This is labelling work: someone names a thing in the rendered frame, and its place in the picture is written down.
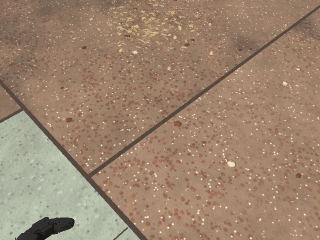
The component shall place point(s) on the left robot hand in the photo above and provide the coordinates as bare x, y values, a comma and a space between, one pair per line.
46, 227

